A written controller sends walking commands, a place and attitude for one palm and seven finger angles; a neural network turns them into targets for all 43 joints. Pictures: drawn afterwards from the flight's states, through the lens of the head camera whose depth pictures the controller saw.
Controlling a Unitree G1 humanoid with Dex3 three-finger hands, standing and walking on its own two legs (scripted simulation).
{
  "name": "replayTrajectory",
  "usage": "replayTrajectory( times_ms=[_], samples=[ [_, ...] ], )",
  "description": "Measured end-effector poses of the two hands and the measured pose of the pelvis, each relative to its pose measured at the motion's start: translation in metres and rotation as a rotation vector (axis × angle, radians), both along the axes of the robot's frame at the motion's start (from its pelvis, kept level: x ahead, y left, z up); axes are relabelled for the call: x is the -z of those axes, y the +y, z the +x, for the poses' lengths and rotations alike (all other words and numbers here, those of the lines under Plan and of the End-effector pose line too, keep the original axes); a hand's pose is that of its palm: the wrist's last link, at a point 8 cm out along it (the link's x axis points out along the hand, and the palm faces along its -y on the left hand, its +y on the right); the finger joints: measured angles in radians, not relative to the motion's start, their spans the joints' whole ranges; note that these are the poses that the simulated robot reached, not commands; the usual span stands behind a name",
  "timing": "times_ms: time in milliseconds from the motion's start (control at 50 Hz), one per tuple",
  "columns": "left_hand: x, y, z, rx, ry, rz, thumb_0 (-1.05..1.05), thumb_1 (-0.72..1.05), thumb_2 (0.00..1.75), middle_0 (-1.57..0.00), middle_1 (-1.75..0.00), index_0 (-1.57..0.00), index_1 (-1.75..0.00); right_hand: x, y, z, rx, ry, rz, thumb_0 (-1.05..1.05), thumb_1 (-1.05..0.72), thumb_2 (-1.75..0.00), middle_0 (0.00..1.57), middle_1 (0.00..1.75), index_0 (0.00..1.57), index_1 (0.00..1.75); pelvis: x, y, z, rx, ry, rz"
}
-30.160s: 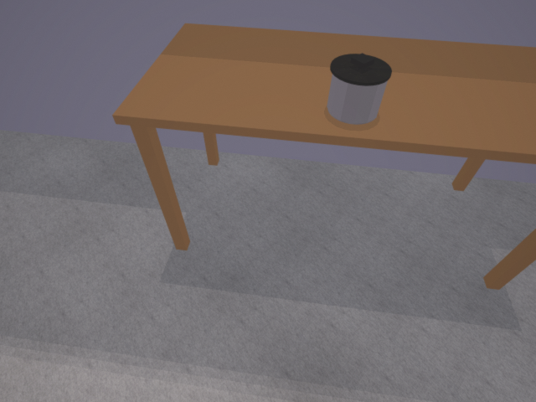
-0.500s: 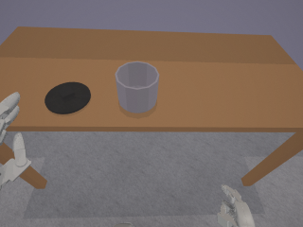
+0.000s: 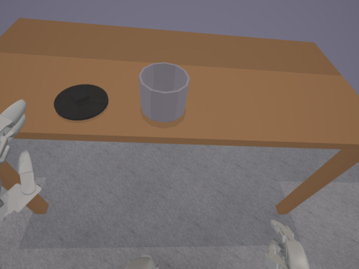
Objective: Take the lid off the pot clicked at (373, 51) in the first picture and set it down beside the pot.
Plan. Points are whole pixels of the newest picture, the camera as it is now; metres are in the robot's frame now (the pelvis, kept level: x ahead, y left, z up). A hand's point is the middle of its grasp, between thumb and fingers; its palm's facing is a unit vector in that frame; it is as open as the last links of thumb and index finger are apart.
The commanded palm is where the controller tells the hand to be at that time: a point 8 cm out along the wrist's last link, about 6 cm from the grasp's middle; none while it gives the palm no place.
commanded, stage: step back with the hand held close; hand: left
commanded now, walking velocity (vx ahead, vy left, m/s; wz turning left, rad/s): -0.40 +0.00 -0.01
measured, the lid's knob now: (80, 95) +0.57 +0.34 +0.01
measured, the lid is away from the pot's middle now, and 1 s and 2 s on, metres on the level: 0.25 0.25 0.25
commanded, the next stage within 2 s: stop stepping back and stand still in 0.70 s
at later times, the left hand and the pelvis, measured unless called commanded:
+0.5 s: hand (4, 221) +0.15 +0.24 +0.19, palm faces +0.27 -0.85 -0.45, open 7.4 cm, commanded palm +0.09 +0.28 +0.20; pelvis -0.05 +0.01 +0.01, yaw -2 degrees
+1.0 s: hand out of the picture +0.04 +0.26 +0.19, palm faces +0.16 -0.86 -0.49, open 7.4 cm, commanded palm -0.01 +0.31 +0.20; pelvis -0.16 +0.04 +0.02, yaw -4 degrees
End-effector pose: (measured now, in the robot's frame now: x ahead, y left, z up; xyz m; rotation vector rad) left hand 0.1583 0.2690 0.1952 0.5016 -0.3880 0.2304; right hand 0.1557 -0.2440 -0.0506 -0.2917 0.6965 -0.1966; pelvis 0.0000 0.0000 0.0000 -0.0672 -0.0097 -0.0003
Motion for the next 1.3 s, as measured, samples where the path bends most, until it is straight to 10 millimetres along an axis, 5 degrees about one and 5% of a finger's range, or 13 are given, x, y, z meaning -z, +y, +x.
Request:
replayTrajectory(
  times_ms=[120,300,460,580,700,860,980,1100,1220,1300],
  samples=[
    [-0.01,0.006,-0.008,-0.033,-0.005,0.039,0.01,0.89,0.9,-0.21,-0.3,-0.21,-0.31,-0.002,0.008,-0.009,-0.008,-0.017,0.035,0.02,-0.9,-0.9,0.21,0.3,0.21,0.3,-0.005,-0.004,-0.008,0.001,0.022,-0.013],
    [-0.006,-0.012,-0.017,0.074,-0.016,-0.021,0.01,0.89,0.9,-0.21,-0.3,-0.21,-0.31,0.002,0.009,-0.029,0.009,0.02,0.042,0.02,-0.9,-0.9,0.21,0.3,0.21,0.3,-0.006,-0.002,-0.027,0.026,0.011,-0.014],
    [-0.01,0.011,-0.036,0.044,0.009,0.026,0.01,0.88,0.9,-0.21,-0.3,-0.21,-0.31,-0.011,0.012,-0.049,0.025,-0.024,0.016,0.02,-0.9,-0.9,0.21,0.3,0.21,0.3,-0.008,0.005,-0.047,0.029,0.024,-0.02],
    [-0.009,0.009,-0.064,0.043,-0.001,-0.014,0.01,0.89,0.9,-0.21,-0.3,-0.21,-0.31,-0.007,0.014,-0.071,0.021,0.001,0.018,0.02,-0.9,-0.9,0.21,0.3,0.21,0.3,-0.009,0.012,-0.062,0.045,0.013,-0.002],
    [0.001,0.027,-0.065,0.057,-0.059,-0.081,0.01,0.88,0.9,-0.21,-0.3,-0.21,-0.31,-0.007,0.026,-0.093,0.056,0.026,-0.019,0.02,-0.9,-0.9,0.21,0.3,0.21,0.3,-0.005,0.03,-0.078,0.033,0.032,0.01],
    [0.015,0.04,-0.079,0.086,0.144,-0.076,0.01,0.89,0.9,-0.2,-0.3,-0.2,-0.3,-0.018,0.056,-0.138,0.026,0.005,0.046,0.02,-0.9,-0.9,0.21,0.3,0.21,0.3,-0.02,0.044,-0.127,0.078,0.035,-0.023],
    [-0.012,0.036,-0.135,0.105,0.154,0.011,0.02,0.89,0.9,-0.21,-0.3,-0.21,-0.3,-0.026,0.062,-0.179,0.043,-0.007,0.059,0.02,-0.9,-0.9,0.21,0.3,0.21,0.3,-0.025,0.043,-0.153,0.078,0.051,-0.008],
    [-0.023,0.044,-0.181,0.061,0.042,0.032,0.01,0.89,0.9,-0.21,-0.3,-0.21,-0.31,-0.001,0.052,-0.213,0.062,0.046,0.047,0.02,-0.9,-0.9,0.21,0.3,0.21,0.3,-0.014,0.053,-0.181,0.081,0.011,0.012],
    [0.013,0.073,-0.174,-0.036,0.005,-0.135,0.01,0.89,0.9,-0.21,-0.3,-0.21,-0.31,0.006,0.049,-0.237,0.128,0.024,0.004,0.02,-0.9,-0.9,0.21,0.3,0.21,0.3,0.0,0.068,-0.19,0.067,0.02,0.017],
    [0.017,0.067,-0.171,0.005,0.072,-0.11,0.01,0.89,0.9,-0.2,-0.3,-0.2,-0.3,0.002,0.063,-0.248,0.136,-0.021,0.053,0.02,-0.9,-0.9,0.2,0.3,0.2,0.3,-0.003,0.066,-0.201,0.087,0.002,0.065]
  ],
)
